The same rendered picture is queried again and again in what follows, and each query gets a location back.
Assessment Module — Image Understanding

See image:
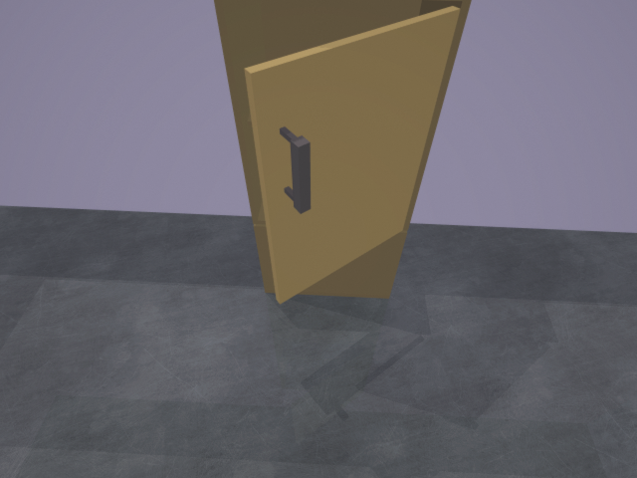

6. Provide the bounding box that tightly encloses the handle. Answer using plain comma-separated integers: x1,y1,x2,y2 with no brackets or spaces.
280,126,311,214

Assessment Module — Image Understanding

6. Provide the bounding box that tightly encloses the cupboard door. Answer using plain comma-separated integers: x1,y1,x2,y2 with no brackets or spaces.
244,6,460,304

